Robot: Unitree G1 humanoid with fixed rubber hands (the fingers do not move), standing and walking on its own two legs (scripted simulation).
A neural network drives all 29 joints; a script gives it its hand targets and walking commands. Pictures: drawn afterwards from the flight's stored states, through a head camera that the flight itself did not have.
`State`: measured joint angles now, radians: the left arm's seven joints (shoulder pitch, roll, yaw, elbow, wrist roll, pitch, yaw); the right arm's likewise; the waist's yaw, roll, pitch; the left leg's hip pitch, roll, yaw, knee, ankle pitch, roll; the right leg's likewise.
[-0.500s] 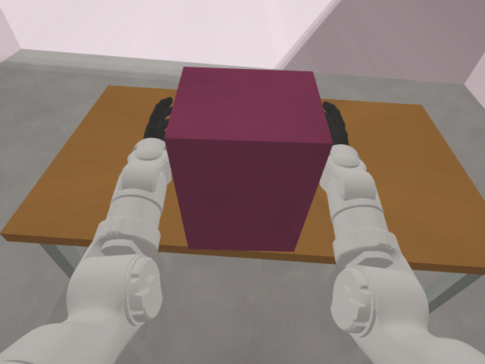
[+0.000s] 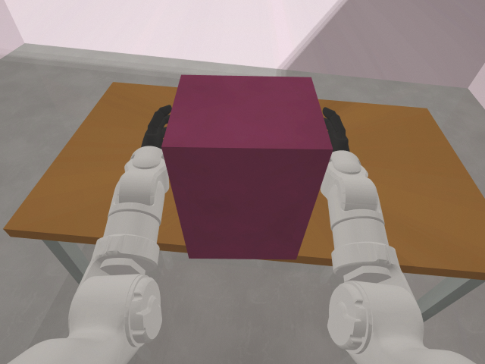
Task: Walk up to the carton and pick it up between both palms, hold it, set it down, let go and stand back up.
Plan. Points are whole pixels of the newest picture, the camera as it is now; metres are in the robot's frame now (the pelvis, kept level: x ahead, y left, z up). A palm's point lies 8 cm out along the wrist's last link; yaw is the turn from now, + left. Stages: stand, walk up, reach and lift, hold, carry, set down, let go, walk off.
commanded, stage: reach and lift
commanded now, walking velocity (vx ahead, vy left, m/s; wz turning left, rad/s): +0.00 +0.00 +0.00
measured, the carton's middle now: (244, 176) +0.40 +0.01 +0.11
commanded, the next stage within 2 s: hold in 1.32 s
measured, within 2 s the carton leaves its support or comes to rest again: neither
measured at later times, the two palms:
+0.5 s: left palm (164, 165) +0.36 +0.13 +0.17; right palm (364, 174) +0.36 -0.16 +0.17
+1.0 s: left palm (161, 160) +0.38 +0.14 +0.16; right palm (352, 170) +0.37 -0.15 +0.16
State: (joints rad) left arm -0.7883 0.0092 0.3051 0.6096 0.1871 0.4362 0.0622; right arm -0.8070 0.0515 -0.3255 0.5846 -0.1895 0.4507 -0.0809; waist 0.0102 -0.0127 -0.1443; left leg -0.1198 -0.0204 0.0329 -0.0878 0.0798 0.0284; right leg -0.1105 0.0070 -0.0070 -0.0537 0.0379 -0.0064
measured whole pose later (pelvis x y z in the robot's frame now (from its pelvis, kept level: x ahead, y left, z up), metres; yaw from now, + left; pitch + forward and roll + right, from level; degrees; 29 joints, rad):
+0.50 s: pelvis -0.03 -0.01 +0.00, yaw -1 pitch +4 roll +0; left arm -0.73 -0.01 0.25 0.47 0.13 0.57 0.11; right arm -0.74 0.02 -0.26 0.44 -0.13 0.58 -0.08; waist 0.01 0.01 -0.13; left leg -0.18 0.00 0.04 0.07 0.04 0.02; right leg -0.17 0.03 0.00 0.09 0.00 -0.02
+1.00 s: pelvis -0.01 -0.01 +0.00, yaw +0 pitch +5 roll +0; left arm -0.69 0.03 0.20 0.43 0.10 0.60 0.08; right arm -0.70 0.04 -0.22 0.38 -0.12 0.62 -0.13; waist 0.00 0.00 -0.14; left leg -0.17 -0.01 0.03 0.06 0.01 0.02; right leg -0.17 0.02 -0.01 0.12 -0.04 -0.01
